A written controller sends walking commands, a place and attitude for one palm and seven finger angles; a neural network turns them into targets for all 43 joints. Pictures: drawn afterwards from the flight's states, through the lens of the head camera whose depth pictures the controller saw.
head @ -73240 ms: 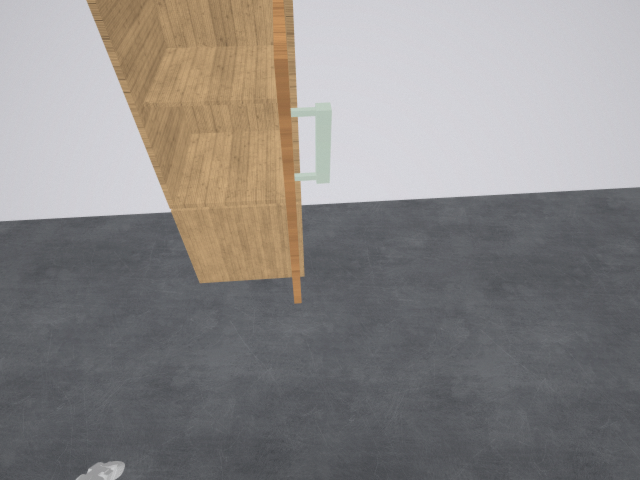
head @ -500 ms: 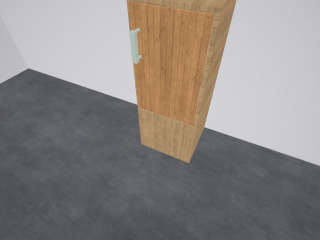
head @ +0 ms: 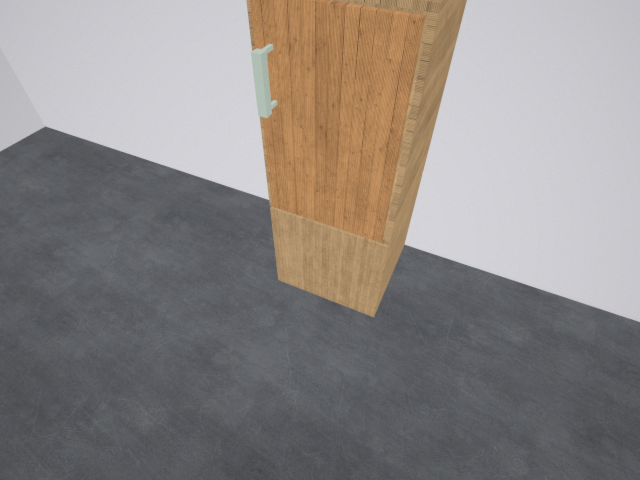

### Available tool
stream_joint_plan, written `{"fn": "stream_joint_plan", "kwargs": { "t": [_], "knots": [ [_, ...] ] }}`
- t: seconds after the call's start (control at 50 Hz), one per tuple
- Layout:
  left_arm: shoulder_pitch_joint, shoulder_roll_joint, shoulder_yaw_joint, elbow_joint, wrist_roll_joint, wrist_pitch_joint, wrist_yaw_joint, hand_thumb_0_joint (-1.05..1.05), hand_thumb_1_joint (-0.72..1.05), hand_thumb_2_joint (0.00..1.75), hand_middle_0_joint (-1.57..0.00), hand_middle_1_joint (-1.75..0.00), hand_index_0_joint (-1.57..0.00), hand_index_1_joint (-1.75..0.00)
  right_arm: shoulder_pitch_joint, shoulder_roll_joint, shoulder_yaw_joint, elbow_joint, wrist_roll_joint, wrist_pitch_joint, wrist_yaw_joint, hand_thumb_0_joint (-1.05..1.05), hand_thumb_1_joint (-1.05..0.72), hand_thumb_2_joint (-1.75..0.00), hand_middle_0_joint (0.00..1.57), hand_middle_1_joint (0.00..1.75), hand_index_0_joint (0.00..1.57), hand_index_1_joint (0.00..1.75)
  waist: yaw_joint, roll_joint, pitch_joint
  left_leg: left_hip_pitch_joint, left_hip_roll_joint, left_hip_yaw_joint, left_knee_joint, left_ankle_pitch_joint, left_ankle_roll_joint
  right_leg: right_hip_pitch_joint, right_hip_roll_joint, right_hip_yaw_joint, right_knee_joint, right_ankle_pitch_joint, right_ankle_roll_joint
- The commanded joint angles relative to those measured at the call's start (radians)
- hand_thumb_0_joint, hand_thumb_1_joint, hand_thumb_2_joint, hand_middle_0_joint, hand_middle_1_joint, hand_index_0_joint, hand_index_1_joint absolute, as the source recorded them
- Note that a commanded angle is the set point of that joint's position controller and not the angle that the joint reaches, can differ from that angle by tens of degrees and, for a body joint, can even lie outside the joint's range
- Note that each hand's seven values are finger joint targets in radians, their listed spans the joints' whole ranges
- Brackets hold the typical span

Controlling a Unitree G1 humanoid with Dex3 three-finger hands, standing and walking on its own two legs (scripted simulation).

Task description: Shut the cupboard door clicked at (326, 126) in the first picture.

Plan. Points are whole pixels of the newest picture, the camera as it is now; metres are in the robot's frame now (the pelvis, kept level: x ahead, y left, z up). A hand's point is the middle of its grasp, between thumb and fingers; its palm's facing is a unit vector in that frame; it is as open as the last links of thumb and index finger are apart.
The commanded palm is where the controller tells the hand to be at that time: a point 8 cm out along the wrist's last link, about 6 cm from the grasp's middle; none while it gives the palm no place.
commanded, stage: look to check the result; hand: left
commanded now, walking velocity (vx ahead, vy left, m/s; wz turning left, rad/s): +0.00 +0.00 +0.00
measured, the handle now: (267, 81) +0.90 +0.17 +0.08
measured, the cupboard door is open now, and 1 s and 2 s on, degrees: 0 0 0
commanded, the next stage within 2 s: stand and wait in 0.38 s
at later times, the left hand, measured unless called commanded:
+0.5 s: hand out of the picture -0.01 +0.15 -0.18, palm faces +0.04 -0.99 -0.16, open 7.4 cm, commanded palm none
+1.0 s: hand out of the picture -0.01 +0.15 -0.18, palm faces +0.05 -0.99 -0.16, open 7.4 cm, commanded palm none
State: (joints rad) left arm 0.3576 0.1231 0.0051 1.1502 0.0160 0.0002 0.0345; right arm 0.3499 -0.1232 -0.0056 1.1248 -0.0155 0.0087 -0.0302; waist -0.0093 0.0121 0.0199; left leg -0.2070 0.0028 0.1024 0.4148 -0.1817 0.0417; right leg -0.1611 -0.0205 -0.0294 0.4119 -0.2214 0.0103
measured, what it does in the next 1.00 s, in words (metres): stands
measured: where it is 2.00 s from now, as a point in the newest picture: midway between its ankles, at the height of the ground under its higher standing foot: outside the picture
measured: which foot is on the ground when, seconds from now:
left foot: down 0.00-1.00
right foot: down 0.00-1.00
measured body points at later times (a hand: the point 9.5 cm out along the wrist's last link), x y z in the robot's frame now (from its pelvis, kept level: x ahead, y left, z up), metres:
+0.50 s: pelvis +0.01 +0.00 +0.00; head +0.01 +0.00 +0.45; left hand -0.01 +0.20 -0.16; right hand -0.01 -0.21 -0.16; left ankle +0.03 +0.09 -0.74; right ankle +0.00 -0.13 -0.74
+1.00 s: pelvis +0.02 -0.01 +0.00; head +0.03 -0.01 +0.45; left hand -0.01 +0.20 -0.16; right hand +0.00 -0.22 -0.16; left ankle +0.03 +0.09 -0.74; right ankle +0.00 -0.13 -0.74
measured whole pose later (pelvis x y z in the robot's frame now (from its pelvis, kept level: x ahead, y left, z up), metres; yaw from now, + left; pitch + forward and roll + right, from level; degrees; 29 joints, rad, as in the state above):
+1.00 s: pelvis +0.02 -0.01 +0.00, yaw +1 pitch -2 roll +0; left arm 0.33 0.12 0.00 1.15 0.01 -0.01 0.03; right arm 0.31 -0.12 0.00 1.13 -0.01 0.00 -0.03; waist 0.00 0.00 0.04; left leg -0.17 0.01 0.09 0.39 -0.20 0.03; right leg -0.11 -0.01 -0.04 0.37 -0.24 0.00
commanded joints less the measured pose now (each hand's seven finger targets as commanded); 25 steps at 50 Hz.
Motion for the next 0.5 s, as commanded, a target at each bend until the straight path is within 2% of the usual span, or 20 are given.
{"fn": "stream_joint_plan", "kwargs": {
  "t": [0.0, 0.06, 0.12, 0.48],
  "knots": [
    [0.077, 0.079, 0.012, -0.011, -0.003, -0.012, 0.006, 0.00, 0.90, 0.90, -0.20, -0.30, -0.20, -0.30, 0.069, -0.086, -0.010, -0.020, 0.001, -0.008, -0.008, 0.00, -0.90, -0.90, 0.20, 0.30, 0.20, 0.30, -0.004, -0.018, 0.083, 0.007, 0.105, -0.128, -0.116, -0.066, -0.003, -0.100, -0.073, 0.075, -0.097, -0.014, -0.048],
    [0.075, 0.082, 0.013, -0.011, -0.003, -0.012, 0.007, 0.00, 0.90, 0.90, -0.20, -0.30, -0.20, -0.30, 0.061, -0.089, -0.010, -0.019, 0.002, -0.009, -0.009, 0.00, -0.90, -0.90, 0.20, 0.30, 0.20, 0.30, -0.004, -0.002, 0.087, 0.010, 0.106, -0.128, -0.116, -0.053, -0.004, -0.098, -0.071, 0.074, -0.096, -0.003, -0.047],
    [0.071, 0.081, 0.011, -0.009, -0.004, -0.012, 0.007, 0.00, 0.90, 0.90, -0.20, -0.30, -0.20, -0.30, 0.057, -0.087, -0.009, -0.018, 0.002, -0.009, -0.009, 0.00, -0.90, -0.90, 0.20, 0.30, 0.20, 0.30, -0.004, -0.020, 0.089, 0.011, 0.103, -0.129, -0.114, -0.045, -0.005, -0.092, -0.072, 0.078, -0.100, -0.002, -0.047],
    [0.056, 0.079, 0.014, -0.011, -0.004, -0.013, 0.006, 0.00, 0.90, 0.90, -0.20, -0.30, -0.20, -0.30, 0.041, -0.087, -0.006, -0.016, 0.002, -0.014, -0.012, 0.00, -0.90, -0.90, 0.20, 0.30, 0.20, 0.30, 0.000, -0.006, 0.078, 0.033, 0.103, -0.128, -0.112, 0.015, -0.005, -0.065, -0.075, 0.068, -0.101, 0.038, -0.045]
  ]
}}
